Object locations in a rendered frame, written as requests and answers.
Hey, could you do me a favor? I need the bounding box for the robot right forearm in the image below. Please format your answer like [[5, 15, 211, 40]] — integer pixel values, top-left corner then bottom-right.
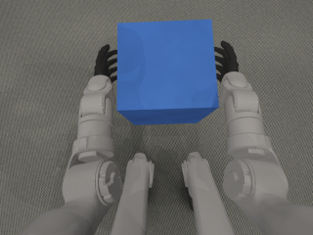
[[218, 71, 283, 170]]

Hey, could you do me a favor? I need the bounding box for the left robot hand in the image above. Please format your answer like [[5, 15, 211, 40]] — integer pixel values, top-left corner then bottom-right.
[[94, 44, 117, 83]]

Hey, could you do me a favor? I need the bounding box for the left robot upper arm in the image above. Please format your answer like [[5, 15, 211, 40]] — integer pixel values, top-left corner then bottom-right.
[[19, 160, 123, 235]]

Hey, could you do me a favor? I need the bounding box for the right robot upper arm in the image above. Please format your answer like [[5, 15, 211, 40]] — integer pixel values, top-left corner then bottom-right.
[[222, 158, 313, 235]]

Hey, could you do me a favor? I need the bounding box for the left robot thigh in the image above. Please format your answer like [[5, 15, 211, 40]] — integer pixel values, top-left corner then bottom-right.
[[111, 158, 155, 235]]

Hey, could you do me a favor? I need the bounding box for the carton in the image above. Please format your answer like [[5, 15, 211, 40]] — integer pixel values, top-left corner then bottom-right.
[[116, 19, 219, 125]]

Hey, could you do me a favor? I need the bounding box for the robot right foot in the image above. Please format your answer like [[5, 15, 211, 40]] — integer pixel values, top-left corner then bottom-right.
[[184, 184, 194, 211]]

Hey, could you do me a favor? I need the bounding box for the robot left forearm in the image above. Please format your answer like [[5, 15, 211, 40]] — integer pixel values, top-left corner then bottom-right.
[[62, 74, 116, 194]]

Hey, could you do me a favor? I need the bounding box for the right robot hand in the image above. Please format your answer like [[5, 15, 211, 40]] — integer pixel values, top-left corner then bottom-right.
[[214, 40, 239, 83]]

